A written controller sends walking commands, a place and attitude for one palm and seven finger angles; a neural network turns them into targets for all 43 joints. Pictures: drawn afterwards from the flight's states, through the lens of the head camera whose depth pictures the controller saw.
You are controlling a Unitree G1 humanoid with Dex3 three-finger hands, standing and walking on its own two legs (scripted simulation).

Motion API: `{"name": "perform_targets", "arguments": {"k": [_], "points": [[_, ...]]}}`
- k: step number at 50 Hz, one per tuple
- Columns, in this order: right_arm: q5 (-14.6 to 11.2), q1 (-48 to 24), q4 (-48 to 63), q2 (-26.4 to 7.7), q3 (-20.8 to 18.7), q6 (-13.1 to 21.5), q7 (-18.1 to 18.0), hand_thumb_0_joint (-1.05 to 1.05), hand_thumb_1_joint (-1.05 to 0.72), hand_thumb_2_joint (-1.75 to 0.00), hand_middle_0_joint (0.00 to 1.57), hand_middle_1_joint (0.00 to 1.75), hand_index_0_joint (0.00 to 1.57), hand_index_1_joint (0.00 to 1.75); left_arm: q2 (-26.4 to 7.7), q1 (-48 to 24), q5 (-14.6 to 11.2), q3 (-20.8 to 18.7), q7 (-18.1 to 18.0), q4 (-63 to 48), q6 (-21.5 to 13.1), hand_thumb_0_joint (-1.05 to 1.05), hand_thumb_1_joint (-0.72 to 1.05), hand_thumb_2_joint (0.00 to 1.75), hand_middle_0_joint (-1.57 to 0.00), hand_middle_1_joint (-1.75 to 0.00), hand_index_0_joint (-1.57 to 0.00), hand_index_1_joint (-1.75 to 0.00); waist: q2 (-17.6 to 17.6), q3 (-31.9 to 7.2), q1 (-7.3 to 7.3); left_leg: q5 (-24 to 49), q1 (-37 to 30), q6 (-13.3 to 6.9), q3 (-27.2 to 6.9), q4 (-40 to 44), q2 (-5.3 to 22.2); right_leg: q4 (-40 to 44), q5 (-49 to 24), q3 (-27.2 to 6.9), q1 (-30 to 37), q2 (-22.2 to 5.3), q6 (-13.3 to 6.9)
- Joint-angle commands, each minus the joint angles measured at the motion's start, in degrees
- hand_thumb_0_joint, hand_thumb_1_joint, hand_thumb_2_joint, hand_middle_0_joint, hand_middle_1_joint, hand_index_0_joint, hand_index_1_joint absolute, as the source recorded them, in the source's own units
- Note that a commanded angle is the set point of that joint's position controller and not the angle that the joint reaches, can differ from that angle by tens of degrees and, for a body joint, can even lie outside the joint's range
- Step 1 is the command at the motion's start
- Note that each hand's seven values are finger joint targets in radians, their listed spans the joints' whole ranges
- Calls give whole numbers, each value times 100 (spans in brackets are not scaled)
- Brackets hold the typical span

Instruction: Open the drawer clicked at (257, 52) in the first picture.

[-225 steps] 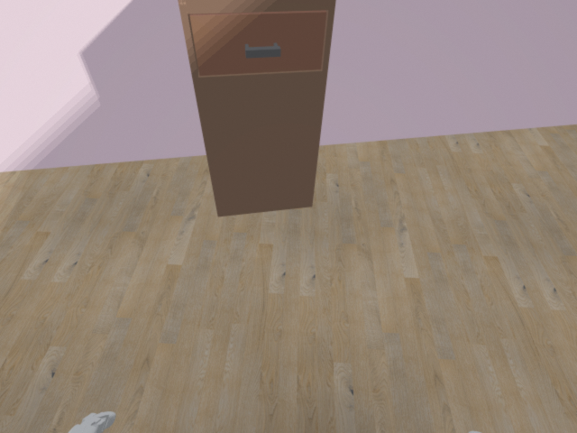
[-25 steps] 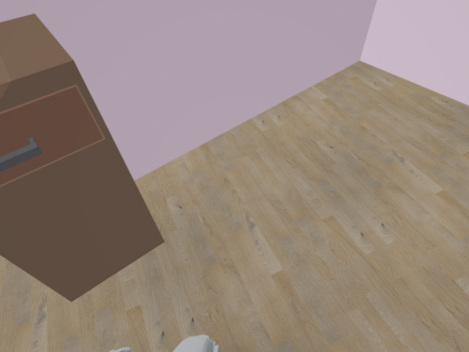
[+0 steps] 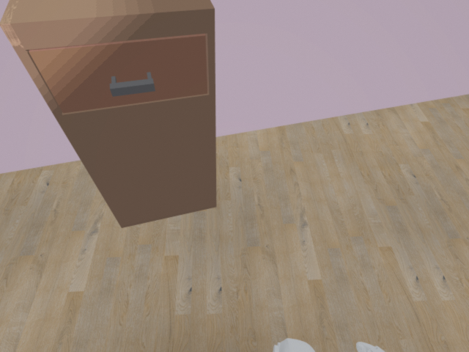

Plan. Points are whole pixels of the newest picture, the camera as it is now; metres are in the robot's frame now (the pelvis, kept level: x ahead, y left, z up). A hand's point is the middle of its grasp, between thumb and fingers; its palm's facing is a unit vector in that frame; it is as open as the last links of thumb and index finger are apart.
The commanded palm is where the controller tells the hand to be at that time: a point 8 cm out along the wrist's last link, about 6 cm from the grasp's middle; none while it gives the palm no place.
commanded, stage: turn to face it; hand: left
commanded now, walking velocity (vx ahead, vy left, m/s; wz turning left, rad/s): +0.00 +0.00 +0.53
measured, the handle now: (132, 82) +0.71 +0.32 +0.01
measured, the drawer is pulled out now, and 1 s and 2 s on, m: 0.00 0.00 0.00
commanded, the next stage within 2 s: take the last steps up to it in 0.40 s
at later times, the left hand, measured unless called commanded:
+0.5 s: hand out of the picture +0.02 +0.15 -0.15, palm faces +0.27 -0.93 -0.26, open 7.4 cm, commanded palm none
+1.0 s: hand out of the picture +0.01 +0.20 -0.18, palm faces +0.30 -0.94 -0.14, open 7.4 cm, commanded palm none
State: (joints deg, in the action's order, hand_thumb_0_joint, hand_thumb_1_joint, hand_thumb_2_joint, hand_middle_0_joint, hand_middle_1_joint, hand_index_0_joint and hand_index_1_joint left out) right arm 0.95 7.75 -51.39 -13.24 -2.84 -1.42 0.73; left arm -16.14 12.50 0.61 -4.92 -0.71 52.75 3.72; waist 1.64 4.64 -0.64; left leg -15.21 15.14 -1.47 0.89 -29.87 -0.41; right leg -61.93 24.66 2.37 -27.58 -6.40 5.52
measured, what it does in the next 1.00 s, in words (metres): steps on the spot, turning left: right foot, then left foot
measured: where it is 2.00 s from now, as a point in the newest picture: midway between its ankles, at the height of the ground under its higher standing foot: (236, 327)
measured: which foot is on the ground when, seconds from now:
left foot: down 0.00-0.22, up 0.24-0.66, down 0.68-1.00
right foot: up 0.00-0.18, down 0.20-0.68, up 0.70-1.00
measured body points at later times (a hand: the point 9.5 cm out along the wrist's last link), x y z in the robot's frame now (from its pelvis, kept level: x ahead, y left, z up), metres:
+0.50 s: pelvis +0.00 -0.05 +0.01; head +0.03 -0.06 +0.45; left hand +0.01 +0.20 -0.12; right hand +0.12 -0.29 -0.15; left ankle -0.06 +0.10 -0.66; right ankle +0.03 -0.14 -0.74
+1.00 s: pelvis +0.06 +0.02 +0.01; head +0.05 +0.06 +0.46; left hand -0.01 +0.25 -0.16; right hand +0.06 -0.21 -0.13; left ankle -0.05 +0.08 -0.74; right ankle +0.14 -0.12 -0.65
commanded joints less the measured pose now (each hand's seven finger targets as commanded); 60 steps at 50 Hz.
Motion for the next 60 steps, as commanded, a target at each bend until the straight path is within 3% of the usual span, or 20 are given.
{"name": "perform_targets", "arguments": {"k": [1, 7, 9, 11, 12, 15, 17, 25, 28, 31, 32, 33, 34, 35, 37, 41, 47, 55, 58, 60], "points": [[36, 278, 318, -1227, -336, 60, -97, 0, -90, -90, 20, 30, 20, 30, -296, -260, 4, -18, -1, -603, -173, 0, 90, 90, -20, -30, -20, -30, -914, -688, 223, 2327, -720, -812, -1465, 959, 1362, 563, -28, -133, -149, 106, 17], [52, 109, 366, -1197, -373, -6, -77, 0, -90, -90, 20, 30, 20, 30, -237, -20, -41, 19, -47, -651, -267, 0, 90, 90, -20, -30, -20, -30, -1163, -766, 81, 2609, -248, -733, -1839, 506, 1170, 2368, -311, -7, 1043, 470, -88], [-9, 25, 411, -1039, -359, -10, -58, 0, -90, -90, 20, 30, 20, 30, -392, 404, -28, -24, -74, -555, -363, 0, 90, 90, -20, -30, -20, -30, -719, -862, -162, 1812, 411, -353, -1641, -78, 786, 3793, -1388, -100, 2151, 299, -134], [-39, 137, 601, -516, -279, -12, -31, 0, -90, -90, 20, 30, 20, 30, -1319, 559, 92, -158, -134, -598, -439, 0, 90, 90, -20, -30, -20, -30, 1720, -909, -223, -1960, 1837, 385, -346, -2524, -371, 4565, -2782, -2475, 2629, -2228, -1177], [3, 97, 549, -723, -333, -60, -37, 0, -90, -90, 20, 30, 20, 30, -1126, 466, 64, -110, -140, -628, -418, 0, 90, 90, -20, -30, -20, -30, 1003, -817, -204, -1882, 1670, 314, -650, -3367, -111, 4497, -2586, -2081, 2088, -2142, -1449], [38, 420, 131, -660, -356, -182, 57, 0, -90, -90, 20, 30, 20, 30, -547, -387, 28, 25, -139, -764, -415, 0, 90, 90, -20, -30, -20, -30, 799, -193, 223, -770, 1607, 392, -495, -4122, 150, 4569, -1813, -940, 1382, -1228, -1089], [38, 453, 39, -525, -300, -183, 71, 0, -90, -90, 20, 30, 20, 30, -425, -215, 44, 59, -128, -699, -461, 0, 90, 90, -20, -30, -20, -30, 755, -238, 165, -502, 1581, 467, -318, -3968, 152, 4485, -2236, -473, 1604, -1036, -1056], [-29, -109, 30, -317, -147, -159, 21, 0, -90, -90, 20, 30, 20, 30, -614, 606, 116, 3, -131, -218, -448, 0, 90, 90, -20, -30, -20, -30, 865, -427, -224, -1061, 1062, 526, 95, -2145, 190, 4275, -3381, -312, 2252, -1271, -1351], [-12, -25, -31, -204, -73, -53, 21, 0, -90, -90, 20, 30, 20, 30, -613, 727, 132, 0, -98, -1, -466, 0, 90, 90, -20, -30, -20, -30, 981, -595, -254, -1070, 636, 395, 278, -1356, 188, 4468, -2197, -440, 2265, -1259, -1334], [27, 643, -302, -169, -37, 112, 2, 0, -90, -90, 20, 30, 20, 30, -528, 554, 86, 34, -46, 193, -458, 0, 90, 90, -20, -30, -20, -30, 805, -601, 63, -458, -594, 244, 562, 173, 140, 4270, -264, -150, 1544, -951, -1052], [29, 955, -455, -339, -69, 182, -28, 0, -90, -90, 20, 30, 20, 30, -334, 531, 29, 85, -21, 233, -434, 0, 90, 90, -20, -30, -20, -30, 146, -603, 218, -309, -1412, 183, 258, 825, 320, 3751, 218, 91, 842, -707, -820], [80, 1396, -581, -822, -188, 237, -78, 0, -90, -90, 20, 30, 20, 30, 57, 532, -10, 167, 26, 163, -418, 0, 90, 90, -20, -30, -20, -30, -1400, -622, 432, -1116, -1997, -219, -1472, 1458, 1536, 2443, 548, 601, -227, -47, -487], [91, 1734, -624, -1178, -241, 214, -130, 0, -90, -90, 20, 30, 20, 30, 176, 201, 47, 241, 40, -20, -427, 0, 90, 90, -20, -30, -20, -30, -1985, -171, 599, -1371, -1834, -680, -2612, 2075, 2367, 1394, 947, 635, -1007, 305, -392], [88, 1692, -616, -1172, -227, 182, -157, 0, -90, -90, 20, 30, 20, 30, 10, -84, 91, 201, 61, -68, -438, 0, 90, 90, -20, -30, -20, -30, -1390, 220, 604, -1505, -1404, -859, -2559, 2162, 2555, 799, 663, 168, -1132, 87, -500], [87, 1345, -647, -644, -77, 279, -243, 0, -90, -90, 20, 30, 20, 30, -7, 18, 123, 144, 115, 257, -395, 0, 90, 90, -20, -30, -20, -30, -1373, 466, 387, -611, -1039, -557, -1843, 2180, 2032, 194, -88, -141, -1062, -10, -457], [10, 1326, -673, -393, -7, 443, -281, 0, -90, -90, 20, 30, 20, 30, 109, 532, 91, 143, 193, 668, -382, 0, 90, 90, -20, -30, -20, -30, -765, 230, 122, 1336, -1241, -355, -628, 1982, 1526, -157, -1062, -101, -794, 87, -328], [1, 1991, -976, -259, 11, 511, -358, 0, -90, -90, 20, 30, 20, 30, 223, 149, 93, 141, 191, 613, -299, 0, 90, 90, -20, -30, -20, -30, -737, 370, 197, 2397, -1628, -395, -398, 1828, 1700, -227, -1385, -87, -1449, 46, -275], [112, 2550, -1312, -273, -32, 518, -387, 0, -90, -90, 20, 30, 20, 30, 377, -1106, 40, 233, 284, 223, -381, 0, 90, 90, -20, -30, -20, -30, -1032, 617, 523, 3033, -2014, -590, -229, 1577, 1863, 1644, -1174, 301, -1264, 38, -483], [102, 2334, -1327, -412, -73, 492, -370, 0, -90, -90, 20, 30, 20, 30, 345, -737, 12, 203, 265, 316, -471, 0, 90, 90, -20, -30, -20, -30, -1104, 312, 268, 4227, -1652, -509, 42, 991, 1809, 2515, -955, 568, 105, 387, -717], [36, 2148, -1316, -471, -110, 484, -340, 0, -90, -90, 20, 30, 20, 30, 91, 500, 29, 109, 212, 712, -558, 0, 90, 90, -20, -30, -20, -30, -720, -369, -300, 4429, -1169, -259, 278, -300, 1551, 3166, -1633, 710, 1901, 634, -821]]}}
